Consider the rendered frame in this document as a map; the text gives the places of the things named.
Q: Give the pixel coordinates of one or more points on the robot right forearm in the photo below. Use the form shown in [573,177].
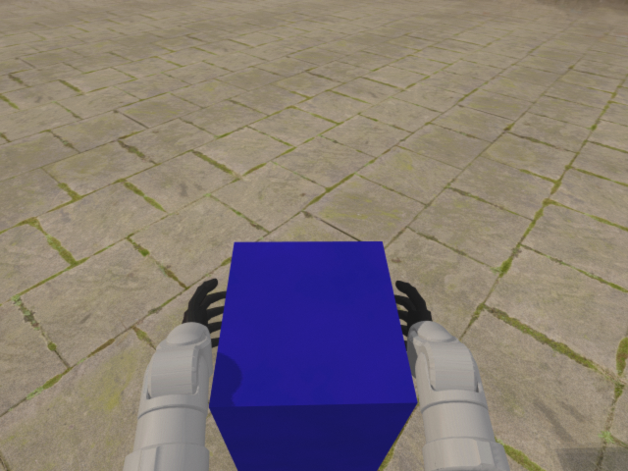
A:
[458,429]

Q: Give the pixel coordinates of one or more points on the robot right hand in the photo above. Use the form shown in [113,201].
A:
[415,304]

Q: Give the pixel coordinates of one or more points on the robot left forearm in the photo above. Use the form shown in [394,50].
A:
[171,419]

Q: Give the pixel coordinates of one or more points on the robot left hand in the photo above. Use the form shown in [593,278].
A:
[197,308]

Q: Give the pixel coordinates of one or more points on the carton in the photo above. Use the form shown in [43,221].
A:
[311,372]

